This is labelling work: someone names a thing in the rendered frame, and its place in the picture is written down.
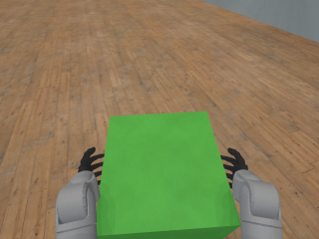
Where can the carton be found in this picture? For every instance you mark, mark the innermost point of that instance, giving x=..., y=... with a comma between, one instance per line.
x=163, y=178

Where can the robot right hand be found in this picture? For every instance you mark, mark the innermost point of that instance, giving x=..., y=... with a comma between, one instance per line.
x=238, y=163

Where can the robot left forearm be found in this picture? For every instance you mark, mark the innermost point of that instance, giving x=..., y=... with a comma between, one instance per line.
x=75, y=208

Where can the robot left hand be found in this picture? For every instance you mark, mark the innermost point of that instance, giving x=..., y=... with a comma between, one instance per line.
x=86, y=161

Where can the robot right forearm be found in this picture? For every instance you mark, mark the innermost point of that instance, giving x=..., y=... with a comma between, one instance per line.
x=259, y=206

